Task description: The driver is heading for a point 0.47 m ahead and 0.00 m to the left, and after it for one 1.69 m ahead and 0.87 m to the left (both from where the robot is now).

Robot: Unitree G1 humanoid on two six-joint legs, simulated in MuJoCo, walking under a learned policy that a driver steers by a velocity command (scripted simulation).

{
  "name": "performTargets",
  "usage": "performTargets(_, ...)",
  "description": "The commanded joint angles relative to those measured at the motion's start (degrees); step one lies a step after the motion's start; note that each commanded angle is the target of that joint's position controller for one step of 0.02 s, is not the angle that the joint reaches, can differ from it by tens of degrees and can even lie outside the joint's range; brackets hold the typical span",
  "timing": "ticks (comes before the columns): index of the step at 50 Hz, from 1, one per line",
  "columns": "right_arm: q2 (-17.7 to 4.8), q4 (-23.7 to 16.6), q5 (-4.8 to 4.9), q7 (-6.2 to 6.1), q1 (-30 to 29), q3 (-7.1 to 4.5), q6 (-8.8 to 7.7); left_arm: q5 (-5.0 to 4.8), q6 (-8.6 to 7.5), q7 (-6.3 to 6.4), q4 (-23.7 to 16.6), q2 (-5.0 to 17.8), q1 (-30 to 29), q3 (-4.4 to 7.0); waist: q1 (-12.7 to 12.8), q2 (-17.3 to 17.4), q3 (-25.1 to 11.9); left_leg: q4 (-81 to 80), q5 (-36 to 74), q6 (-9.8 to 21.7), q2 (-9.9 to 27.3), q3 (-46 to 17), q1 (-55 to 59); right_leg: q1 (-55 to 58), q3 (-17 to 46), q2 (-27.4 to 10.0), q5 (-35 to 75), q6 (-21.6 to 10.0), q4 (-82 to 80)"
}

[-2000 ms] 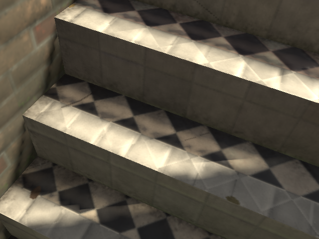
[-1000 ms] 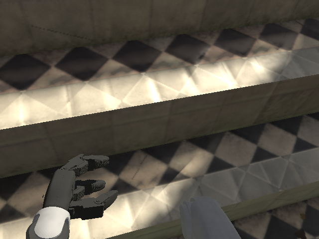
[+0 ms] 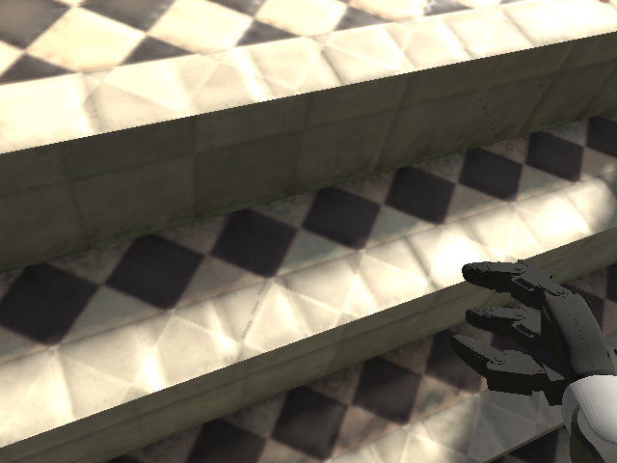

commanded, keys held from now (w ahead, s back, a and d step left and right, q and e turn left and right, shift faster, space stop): w+e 0.16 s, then w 0.52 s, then w+q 0.32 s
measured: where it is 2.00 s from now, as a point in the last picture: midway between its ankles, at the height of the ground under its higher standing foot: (363, 220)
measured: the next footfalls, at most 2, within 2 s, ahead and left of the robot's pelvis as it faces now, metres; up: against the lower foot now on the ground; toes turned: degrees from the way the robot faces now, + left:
left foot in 0.20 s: -0.04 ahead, +0.13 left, +0.00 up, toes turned +2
right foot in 0.58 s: +0.33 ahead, -0.02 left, +0.22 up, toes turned -8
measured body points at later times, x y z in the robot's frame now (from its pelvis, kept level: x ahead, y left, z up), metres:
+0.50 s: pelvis +0.13 +0.07 +0.06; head +0.21 +0.12 +0.50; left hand +0.31 +0.30 -0.09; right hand +0.11 -0.23 -0.04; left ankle -0.08 +0.13 -0.66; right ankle +0.18 -0.06 -0.38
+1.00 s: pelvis +0.38 +0.06 +0.30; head +0.36 +0.03 +0.75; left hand +0.32 +0.29 +0.16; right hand +0.62 -0.09 +0.25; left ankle +0.46 +0.18 -0.02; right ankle +0.29 -0.01 -0.46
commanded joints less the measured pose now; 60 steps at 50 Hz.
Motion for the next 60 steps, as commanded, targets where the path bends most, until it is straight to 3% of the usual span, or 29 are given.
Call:
performTargets(1, 1.50, -13.12, -1.15, 1.30, -17.37, 2.33, 0.70, -0.10, -2.82, 4.55, 3.53, 0.98, 25.33, 0.95, 7.74, 8.35, -11.63, 2.53, -11.74, 2.89, 3.32, -8.95, -44.89, 58.38, 33.48, -17.47, 59.59, -10.91, -14.61)
performTargets(3, 5.79, -11.83, -1.94, -0.50, -14.64, 4.43, 1.99, 1.51, -5.00, 0.97, 1.87, 3.65, 16.00, 0.76, -0.39, 15.99, -7.81, -16.64, -6.75, 5.01, 6.44, -4.19, -27.00, 32.94, 28.63, -15.84, 54.46, -6.47, -23.57)
performTargets(5, 8.45, -11.04, 0.61, -1.54, -13.24, 6.60, 2.51, 1.13, -3.59, -2.78, 1.37, 0.19, 5.04, -0.40, -7.73, 15.61, -5.90, -52.08, 12.92, 3.15, 8.00, 4.53, 3.50, 7.79, 18.27, -10.76, 49.23, -3.07, -31.98)
performTargets(7, 4.09, -5.73, 2.27, -3.66, 0.02, 3.73, 3.11, -2.55, -2.71, -7.80, 0.75, 5.05, -3.47, 2.84, -14.76, 5.29, -12.08, -73.22, 25.66, 8.48, 14.04, -7.75, 46.77, -17.65, 19.71, -9.33, 44.25, 0.16, -27.40)
performTargets(8, -1.84, -3.04, 1.80, -4.34, 7.14, 1.21, 2.80, -3.06, -3.05, -10.05, 0.98, 5.50, -2.59, 4.33, -18.54, 16.24, -14.70, -94.70, 28.66, 10.93, 21.45, -20.09, 56.88, -18.99, 12.59, -1.50, 11.59, 4.97, -3.41)
performTargets(10, -1.28, 6.50, 0.10, -5.70, 4.66, 0.29, 2.60, -2.41, -1.09, -11.72, 8.31, 2.97, 10.07, 5.72, -7.58, 11.98, 1.77, -117.69, 64.99, 5.04, 20.96, 1.52, 50.39, -19.57, 6.80, -0.36, -12.96, 4.07, 28.32)
performTargets(11, -4.29, 11.70, -1.10, -5.58, 10.55, -0.17, 1.71, -2.85, -1.49, -12.36, 5.52, -1.68, 11.64, 3.90, -3.30, 7.82, 1.24, -94.07, 114.13, 0.37, 27.06, 2.33, 61.25, -33.96, 5.16, -1.71, -13.29, 3.67, 43.40)
performTargets(12, -4.70, 13.53, 0.23, -5.05, 11.08, -1.22, 0.67, -2.64, -0.97, -12.95, 4.25, -0.29, 15.91, 3.34, -0.63, 6.82, -3.59, -90.52, 126.66, 1.23, 34.40, 4.04, 65.37, -37.35, 4.29, -5.73, -10.70, 4.74, 43.26)
performTargets(15, 1.52, 14.60, 1.29, -3.16, 8.88, -0.26, -2.61, -0.07, 1.20, -12.18, 4.35, -2.13, 4.49, 1.87, -4.97, 13.62, -3.64, -99.72, 89.21, 8.35, 25.94, 6.57, 47.90, -35.50, -0.93, -9.16, -0.82, 8.29, 50.36)
performTargets(20, -2.76, 22.34, 2.45, -5.05, 19.87, -3.24, -5.35, 2.25, 2.44, -8.99, -0.21, -2.25, -1.37, 0.51, -5.98, 15.76, 2.27, -104.87, 109.43, 4.18, 25.98, 9.11, 44.93, -39.72, -3.38, -7.58, -6.76, 2.36, 62.58)
performTargets(25, -4.43, 30.04, 1.18, -5.05, 38.56, -3.61, -3.08, 2.38, 3.08, -10.82, -8.30, -5.26, -23.30, -3.89, -11.26, 13.87, 8.84, -112.24, 126.32, 2.25, 24.11, 13.09, 51.16, -50.37, -14.59, -6.54, -18.81, -1.11, 56.98)
performTargets(27, -8.50, 26.26, 1.68, -6.09, 31.42, -3.78, -2.94, 1.54, 3.96, -12.50, -8.76, -2.37, -17.41, -5.05, -4.13, 11.38, 0.75, -114.89, 152.08, 0.32, 20.64, 19.01, 34.97, -18.19, -25.39, -5.25, -5.48, -2.16, 31.52)
performTargets(29, -16.35, 20.26, 4.06, -6.78, 27.86, -4.78, -5.80, -1.14, 7.41, -12.48, -4.88, 3.16, -1.67, -3.00, 3.19, 19.46, -16.50, -97.61, 170.54, 2.27, 23.58, 12.17, 21.50, 26.48, -24.69, 0.11, -0.85, 0.28, 13.98)
performTargets(30, -21.03, 22.31, 5.07, -5.30, 27.66, -6.22, -7.29, -1.89, 6.83, -13.40, -0.18, 7.65, 13.13, -0.08, 11.89, 14.97, -23.14, -62.51, 119.05, 2.66, 20.53, 10.40, 13.72, 42.85, -0.01, -9.40, 12.76, -9.45, 0.56)
performTargets(31, -18.95, 20.85, 6.33, -2.47, 27.48, -5.03, -8.01, 0.60, 5.87, -11.66, 2.12, 14.79, 13.93, 1.75, 10.34, -5.52, -39.53, -12.19, 30.85, 0.97, -0.40, 11.42, 6.77, 47.55, 32.46, -26.64, 24.66, -24.62, -16.75)
performTargets(32, -13.52, 15.83, 4.45, -2.13, 17.85, -3.90, -9.46, 2.03, 5.42, -9.09, 0.43, 11.03, 11.09, 2.63, 9.44, 6.33, -40.15, 9.74, 34.08, 5.35, -4.11, -3.55, -1.90, 47.02, 46.05, -25.26, 13.09, -25.21, -23.75)
performTargets(34, -0.59, 6.98, -0.04, -1.51, 10.32, 0.93, -6.51, 0.92, 0.53, -7.56, 7.61, 10.15, 5.69, 1.54, -0.03, 16.68, -15.22, 7.80, 30.71, 7.65, 3.70, -4.85, -20.00, 34.41, 43.32, -24.29, 4.99, -19.16, -26.67)
performTargets(35, 1.21, 6.74, -1.12, -1.45, 15.02, 1.57, -5.01, 1.56, -1.41, -6.93, 8.71, 5.25, 1.57, -0.23, -6.29, 17.78, -5.23, 6.50, 25.51, 7.52, 5.18, -6.59, -23.31, 27.60, 38.34, -24.38, 12.12, -16.83, -25.86)
performTargets(37, -0.02, 10.36, -1.82, -3.12, 25.19, 1.90, -1.49, 2.39, -4.66, -8.12, 9.05, -0.92, -4.01, -2.42, -12.26, 15.74, -0.98, 10.59, 20.59, 9.15, 7.04, -6.09, -21.24, 19.91, 25.42, -26.55, 28.63, -12.47, -27.82)
performTargets(40, 6.01, 10.28, 1.84, -5.27, 24.58, 3.64, 0.78, 1.10, -7.00, -11.64, 17.11, -3.77, 2.35, -4.05, -13.87, 11.25, 3.72, 14.49, 17.83, 11.87, 5.79, -1.95, -29.81, 15.00, 7.81, -24.33, 17.17, -7.35, -33.39)
performTargets(43, 11.57, 5.18, 1.77, -7.03, 11.54, 4.84, 0.79, 1.59, -5.51, -12.25, 19.74, -2.34, 6.45, -3.66, -11.44, 4.70, 7.71, 28.15, 22.30, 14.77, 3.70, -0.54, -48.49, 19.02, 2.93, -25.54, 13.93, -0.12, -36.15)
performTargets(45, 9.34, 3.07, 3.35, -7.31, 8.50, 4.81, 1.86, 0.52, -4.82, -12.31, 19.94, -4.57, 6.00, -5.05, -11.45, 1.06, 9.96, 15.22, 25.85, 12.85, 4.93, 5.55, -46.08, 14.17, -0.65, -23.32, 15.91, 3.12, -41.04)
performTargets(49, 10.45, 4.71, 4.10, -6.76, 7.63, 4.13, 3.83, 0.59, -4.36, -9.11, 23.43, -1.11, 14.80, -3.85, -9.82, -6.71, 4.94, 18.65, 20.21, 11.99, 9.98, 13.08, -49.74, 30.68, 0.37, -28.75, 35.63, -4.44, -44.79)
performTargets(54, 8.65, 4.26, 1.94, -3.52, 2.03, 4.13, 3.17, -0.68, -5.11, -8.38, 20.93, -3.29, 14.85, -3.39, -11.66, 2.33, -1.31, 1.10, 11.48, 16.89, 11.35, 15.08, -37.97, 42.92, -13.20, -31.07, 68.92, -1.80, -44.50)
performTargets(56, 5.42, 7.44, 4.50, -1.56, 8.18, 4.15, 3.70, -4.94, -5.80, -6.36, 15.06, 3.22, 5.39, -3.28, -15.74, 3.65, -11.20, -32.76, 19.99, 15.49, 4.82, 19.31, 7.42, 22.07, -17.19, -28.89, 103.57, -2.96, -41.87)
performTargets(57, 2.29, 6.63, 5.59, -2.82, 11.79, 2.56, 4.23, -4.73, -6.55, -7.07, 13.45, 10.10, 6.20, -1.52, -17.41, -6.96, -12.57, -39.43, 10.58, 13.00, 2.59, 19.49, 9.00, 27.67, -13.48, -31.61, 130.25, -4.65, -32.62)
performTargets(58, 1.76, 6.19, 5.16, -4.27, 6.96, 3.60, 2.54, -6.76, -7.35, -8.05, 13.69, 7.20, 11.62, -1.87, -12.89, -6.78, -11.06, -43.92, 3.12, 16.06, 3.84, 9.64, 15.60, 18.91, -12.29, -29.25, 130.77, -0.42, -23.81)
performTargets(59, 1.05, 9.54, 6.59, -5.17, 16.93, 2.66, 3.77, -7.74, -7.78, -9.38, 13.92, 9.84, 14.69, -1.35, -16.77, -6.79, -17.78, -50.47, 7.50, 17.20, 3.12, 2.73, 23.21, 15.88, -13.02, -26.93, 119.19, 0.85, -16.77)
performTargets(60, -2.32, 14.09, 5.95, -5.38, 24.84, 1.43, 5.04, -6.51, -7.93, -10.88, 11.51, 11.20, 12.48, -0.97, -18.09, 0.21, -21.83, -57.96, 7.92, 16.58, 1.11, 0.07, 28.06, 14.52, -13.09, -24.22, 94.38, 1.27, -9.97)
Velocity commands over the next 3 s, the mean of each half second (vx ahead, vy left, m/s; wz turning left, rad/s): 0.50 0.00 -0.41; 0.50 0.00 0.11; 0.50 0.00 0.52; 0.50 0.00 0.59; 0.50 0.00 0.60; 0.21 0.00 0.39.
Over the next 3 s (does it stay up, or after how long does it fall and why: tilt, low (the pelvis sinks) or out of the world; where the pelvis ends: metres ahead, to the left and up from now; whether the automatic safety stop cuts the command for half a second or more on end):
stays up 0.97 0.29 0.72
